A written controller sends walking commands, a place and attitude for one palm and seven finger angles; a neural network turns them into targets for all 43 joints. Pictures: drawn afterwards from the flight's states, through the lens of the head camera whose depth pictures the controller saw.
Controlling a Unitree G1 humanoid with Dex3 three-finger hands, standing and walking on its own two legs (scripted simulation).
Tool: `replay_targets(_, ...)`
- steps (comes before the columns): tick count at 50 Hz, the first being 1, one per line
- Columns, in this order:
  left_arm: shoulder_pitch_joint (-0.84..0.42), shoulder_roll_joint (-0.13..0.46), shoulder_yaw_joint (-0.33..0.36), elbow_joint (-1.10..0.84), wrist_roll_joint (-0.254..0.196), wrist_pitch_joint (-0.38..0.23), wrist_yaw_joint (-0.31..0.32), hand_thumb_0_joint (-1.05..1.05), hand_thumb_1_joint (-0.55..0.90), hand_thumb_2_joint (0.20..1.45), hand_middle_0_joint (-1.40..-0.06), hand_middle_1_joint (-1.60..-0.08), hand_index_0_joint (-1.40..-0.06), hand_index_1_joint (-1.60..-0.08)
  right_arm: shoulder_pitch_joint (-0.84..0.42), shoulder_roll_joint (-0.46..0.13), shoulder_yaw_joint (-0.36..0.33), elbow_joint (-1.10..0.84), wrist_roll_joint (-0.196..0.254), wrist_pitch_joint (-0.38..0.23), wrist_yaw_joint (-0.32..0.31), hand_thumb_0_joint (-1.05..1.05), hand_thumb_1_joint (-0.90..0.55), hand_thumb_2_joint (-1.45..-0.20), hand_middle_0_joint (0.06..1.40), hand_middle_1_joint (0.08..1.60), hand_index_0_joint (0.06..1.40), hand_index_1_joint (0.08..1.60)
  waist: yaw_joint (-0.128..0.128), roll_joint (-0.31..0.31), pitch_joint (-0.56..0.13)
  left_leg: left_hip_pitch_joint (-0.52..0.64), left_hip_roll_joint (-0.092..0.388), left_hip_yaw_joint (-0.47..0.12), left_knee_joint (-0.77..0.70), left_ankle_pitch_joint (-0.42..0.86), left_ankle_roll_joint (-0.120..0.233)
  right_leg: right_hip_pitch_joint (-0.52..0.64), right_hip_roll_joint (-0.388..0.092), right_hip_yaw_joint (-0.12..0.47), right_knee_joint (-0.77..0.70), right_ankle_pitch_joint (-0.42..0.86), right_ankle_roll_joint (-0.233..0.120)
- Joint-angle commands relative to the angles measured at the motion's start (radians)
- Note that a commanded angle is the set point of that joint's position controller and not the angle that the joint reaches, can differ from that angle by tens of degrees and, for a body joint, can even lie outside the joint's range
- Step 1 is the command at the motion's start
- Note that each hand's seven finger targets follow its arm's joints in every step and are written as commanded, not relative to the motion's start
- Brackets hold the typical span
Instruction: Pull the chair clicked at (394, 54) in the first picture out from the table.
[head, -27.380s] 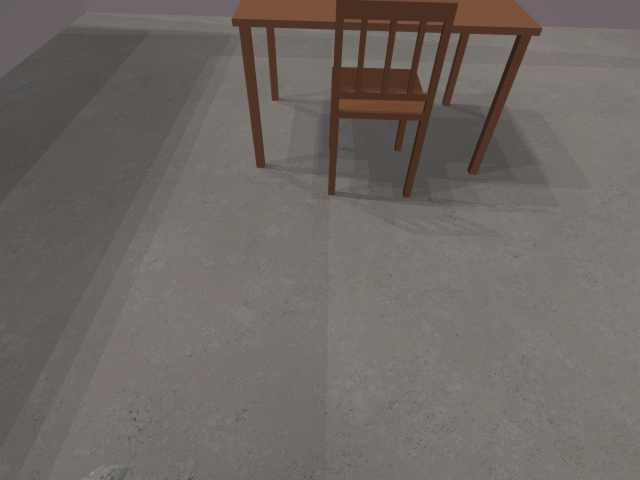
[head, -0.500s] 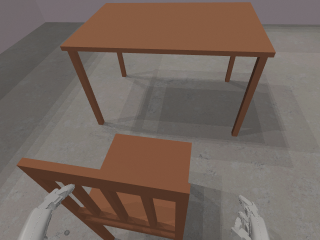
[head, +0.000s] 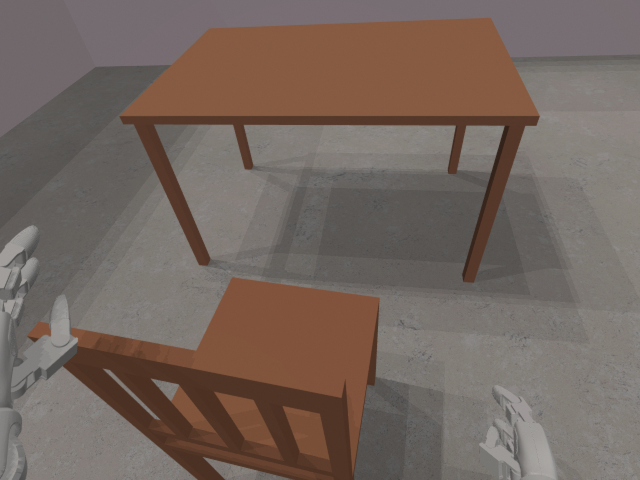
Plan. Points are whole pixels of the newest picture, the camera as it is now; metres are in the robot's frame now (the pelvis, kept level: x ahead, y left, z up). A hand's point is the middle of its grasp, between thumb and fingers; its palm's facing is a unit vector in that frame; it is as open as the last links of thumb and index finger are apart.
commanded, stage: draw the hand back to the body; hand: left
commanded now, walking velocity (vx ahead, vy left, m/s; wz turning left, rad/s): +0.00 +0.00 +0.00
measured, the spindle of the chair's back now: (217, 416) +0.23 +0.20 -0.11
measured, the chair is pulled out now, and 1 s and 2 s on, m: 0.63 0.63 0.63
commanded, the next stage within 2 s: step back with the hand held close in 0.26 s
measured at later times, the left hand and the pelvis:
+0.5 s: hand (33, 339) +0.19 +0.29 +0.18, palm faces +0.47 -0.74 -0.47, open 7.4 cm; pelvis -0.02 +0.02 +0.00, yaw -1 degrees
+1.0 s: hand out of the picture +0.12 +0.29 +0.16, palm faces +0.45 -0.75 -0.48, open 7.4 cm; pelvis -0.08 +0.02 -0.01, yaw +0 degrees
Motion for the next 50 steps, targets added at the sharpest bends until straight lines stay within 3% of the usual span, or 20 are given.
replay_targets(1,-0.023,0.197,0.138,-0.194,-0.002,-0.057,0.02,0.0,0.9,0.9,-0.2,-0.3,-0.2,-0.3,-0.123,-0.076,-0.02,-0.152,0.004,-0.04,-0.001,0.0,-0.9,-0.9,0.2,0.3,0.2,0.3,0.013,-0.033,-0.078,-0.075,0.009,0.04,-0.044,0.313,0.064,0.106,-0.073,0.037,-0.084,0.298,0.002)
replay_targets(10,-0.052,0.201,0.128,-0.224,0.007,-0.069,0.032,0.0,0.9,0.9,-0.2,-0.3,-0.2,-0.3,-0.1,-0.089,-0.022,-0.148,-0.003,-0.054,-0.01,0.0,-0.9,-0.9,0.2,0.3,0.2,0.3,0.013,-0.042,-0.103,-0.054,0.013,0.026,-0.061,0.295,0.066,0.094,-0.068,0.031,-0.087,0.227,-0.003)
replay_targets(11,-0.067,0.207,0.132,-0.217,0.008,-0.064,0.032,0.0,0.9,0.9,-0.2,-0.3,-0.2,-0.3,-0.105,-0.089,-0.02,-0.144,-0.002,-0.055,-0.011,0.0,-0.9,-0.9,0.2,0.3,0.2,0.3,0.01,-0.021,-0.081,-0.072,0.012,0.021,-0.065,0.281,0.064,0.093,-0.068,0.034,-0.093,0.215,-0.006)
replay_targets(15,-0.067,0.186,0.114,-0.204,0.007,-0.064,0.032,0.0,0.9,0.9,-0.2,-0.3,-0.2,-0.3,-0.101,-0.091,-0.019,-0.146,-0.004,-0.055,-0.008,0.0,-0.9,-0.9,0.2,0.3,0.2,0.3,0.012,-0.055,-0.065,-0.075,0.017,0.015,-0.074,0.271,0.062,0.079,-0.064,0.028,-0.086,0.189,-0.007)
replay_targets(16,-0.082,0.201,0.126,-0.211,0.01,-0.063,0.031,0.0,0.9,0.9,-0.2,-0.3,-0.2,-0.3,-0.104,-0.093,-0.018,-0.144,-0.003,-0.057,-0.008,0.0,-0.9,-0.9,0.2,0.3,0.2,0.3,0.011,-0.008,-0.06,-0.088,0.014,0.013,-0.077,0.257,0.059,0.085,-0.066,0.034,-0.09,0.178,-0.011)
replay_targets(19,-0.064,0.163,0.094,-0.185,0.007,-0.06,0.027,0.0,0.9,0.9,-0.2,-0.3,-0.2,-0.3,-0.099,-0.092,-0.015,-0.151,-0.006,-0.055,-0.004,0.0,-0.9,-0.9,0.2,0.3,0.2,0.3,0.011,-0.069,-0.059,-0.086,0.017,0.013,-0.08,0.251,0.06,0.076,-0.063,0.028,-0.086,0.17,-0.007)
replay_targets(20,-0.226,0.303,0.232,-0.279,-0.009,-0.111,0.031,0.0,0.9,0.9,-0.2,-0.3,-0.2,-0.3,-0.07,-0.126,-0.033,-0.181,-0.001,-0.023,-0.005,0.0,-0.9,-0.9,0.2,0.3,0.2,0.3,-0.032,-0.071,0.052,-0.162,0.032,-0.012,-0.062,0.195,0.077,-0.012,-0.101,0.159,-0.146,0.218,-0.02)
replay_targets(21,-0.25,0.322,0.249,-0.258,0.001,-0.129,0.028,0.0,0.9,0.9,-0.2,-0.3,-0.2,-0.3,-0.057,-0.116,-0.032,-0.167,-0.002,-0.012,-0.005,0.0,-0.9,-0.9,0.2,0.3,0.2,0.3,-0.037,-0.059,0.043,-0.177,0.027,-0.03,-0.062,0.144,0.074,-0.005,-0.127,0.171,-0.154,0.202,-0.037)
replay_targets(22,-0.111,0.219,0.192,-0.149,0.0,-0.122,0.023,0.0,0.9,0.9,-0.2,-0.3,-0.2,-0.3,-0.061,-0.109,-0.038,-0.165,-0.006,-0.003,-0.004,0.0,-0.9,-0.9,0.2,0.3,0.2,0.3,-0.042,-0.082,0.027,-0.156,0.027,-0.028,-0.058,0.168,0.07,-0.002,-0.13,0.164,-0.144,0.215,-0.038)
replay_targets(24,0.004,0.158,0.138,-0.149,0.002,-0.117,0.016,0.0,0.9,0.9,-0.2,-0.3,-0.2,-0.3,-0.066,-0.114,-0.04,-0.189,-0.012,0.026,0.007,0.0,-0.9,-0.9,0.2,0.3,0.2,0.3,-0.04,-0.058,-0.045,-0.145,0.041,-0.034,-0.067,0.277,0.068,0.046,-0.126,0.129,-0.096,0.281,-0.027)
replay_targets(26,0.056,0.166,0.147,-0.182,0.008,-0.118,0.02,0.0,0.9,0.9,-0.2,-0.3,-0.2,-0.3,-0.079,-0.111,-0.044,-0.207,-0.011,0.046,0.01,0.0,-0.9,-0.9,0.2,0.3,0.2,0.3,-0.039,-0.025,-0.1,-0.153,0.055,-0.043,-0.081,0.372,0.069,0.087,-0.121,0.103,-0.058,0.334,-0.017)
replay_targets(30,0.121,0.21,0.191,-0.27,0.013,-0.123,0.035,0.0,0.9,0.9,-0.2,-0.3,-0.2,-0.3,-0.079,-0.097,-0.055,-0.236,-0.011,0.075,0.007,0.0,-0.9,-0.9,0.2,0.3,0.2,0.3,-0.035,-0.075,-0.183,-0.156,0.069,-0.048,-0.043,0.504,0.062,0.121,-0.129,0.091,-0.007,0.438,-0.017)
replay_targets(31,0.111,0.243,0.214,-0.301,0.013,-0.127,0.039,0.0,0.9,0.9,-0.2,-0.3,-0.2,-0.3,-0.081,-0.099,-0.06,-0.234,-0.006,0.075,0.005,0.0,-0.9,-0.9,0.2,0.3,0.2,0.3,-0.039,-0.042,-0.202,-0.153,0.069,-0.051,-0.037,0.523,0.06,0.126,-0.134,0.097,0.008,0.456,-0.021)
replay_targets(33,0.139,0.234,0.214,-0.313,0.007,-0.131,0.044,0.0,0.9,0.9,-0.2,-0.3,-0.2,-0.3,-0.073,-0.086,-0.06,-0.243,-0.004,0.075,0.0,0.0,-0.9,-0.9,0.2,0.3,0.2,0.3,-0.037,-0.046,-0.212,-0.151,0.074,-0.051,-0.022,0.551,0.057,0.11,-0.135,0.095,0.025,0.465,-0.02)
replay_targets(36,0.116,0.25,0.228,-0.321,0.002,-0.131,0.05,0.0,0.9,0.9,-0.2,-0.3,-0.2,-0.3,-0.066,-0.089,-0.066,-0.232,-0.003,0.072,-0.007,0.0,-0.9,-0.9,0.2,0.3,0.2,0.3,-0.04,-0.037,-0.2,-0.177,0.079,-0.057,-0.019,0.503,0.059,0.089,-0.134,0.097,0.031,0.43,-0.017)
replay_targets(37,0.128,0.229,0.213,-0.313,0.001,-0.133,0.05,0.0,0.9,0.9,-0.2,-0.3,-0.2,-0.3,-0.061,-0.085,-0.063,-0.234,-0.005,0.07,-0.009,0.0,-0.9,-0.9,0.2,0.3,0.2,0.3,-0.04,-0.036,-0.194,-0.177,0.082,-0.057,-0.017,0.491,0.059,0.076,-0.133,0.098,0.035,0.416,-0.016)
replay_targets(41,0.095,0.229,0.204,-0.305,0.005,-0.129,0.055,0.0,0.9,0.9,-0.2,-0.3,-0.2,-0.3,-0.055,-0.093,-0.065,-0.224,-0.006,0.062,-0.011,0.0,-0.9,-0.9,0.2,0.3,0.2,0.3,-0.041,-0.025,-0.155,-0.249,0.091,-0.069,-0.036,0.327,0.072,0.051,-0.123,0.109,0.026,0.309,-0.007)
replay_targets(44,0.077,0.208,0.18,-0.296,0.009,-0.124,0.059,0.0,0.9,0.9,-0.2,-0.3,-0.2,-0.3,-0.041,-0.091,-0.059,-0.23,-0.01,0.059,-0.007,0.0,-0.9,-0.9,0.2,0.3,0.2,0.3,-0.042,-0.077,-0.12,-0.304,0.066,-0.064,-0.007,0.155,0.07,0.011,-0.14,0.145,-0.02,0.215,-0.016)
replay_targets(46,0.054,0.236,0.197,-0.291,0.013,-0.123,0.065,0.0,0.9,0.9,-0.2,-0.3,-0.2,-0.3,-0.034,-0.095,-0.061,-0.223,-0.01,0.055,-0.007,0.0,-0.9,-0.9,0.2,0.3,0.2,0.3,-0.044,-0.099,-0.088,-0.314,0.04,-0.051,0.016,0.02,0.07,-0.056,-0.162,0.191,-0.088,0.08,-0.03)
replay_targets(50,0.036,0.235,0.193,-0.289,0.022,-0.13,0.072,0.0,0.9,0.9,-0.2,-0.3,-0.2,-0.3,-0.028,-0.092,-0.044,-0.241,-0.017,0.052,-0.001,0.0,-0.9,-0.9,0.2,0.3,0.2,0.3,-0.046,-0.129,-0.043,-0.341,0.027,-0.054,0.029,-0.161,0.077,-0.16,-0.171,0.206,-0.167,-0.232,-0.026)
